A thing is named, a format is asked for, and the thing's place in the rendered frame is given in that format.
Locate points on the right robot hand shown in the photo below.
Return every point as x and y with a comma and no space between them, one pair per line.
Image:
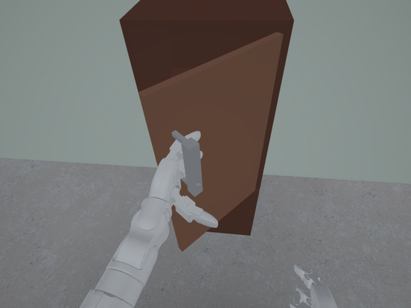
319,295

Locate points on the cupboard door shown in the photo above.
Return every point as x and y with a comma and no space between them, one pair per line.
228,101

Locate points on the left robot forearm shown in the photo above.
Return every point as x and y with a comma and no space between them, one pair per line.
131,265

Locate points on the handle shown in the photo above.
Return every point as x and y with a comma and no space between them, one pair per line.
192,163

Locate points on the left robot hand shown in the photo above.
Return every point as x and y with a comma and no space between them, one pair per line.
167,176

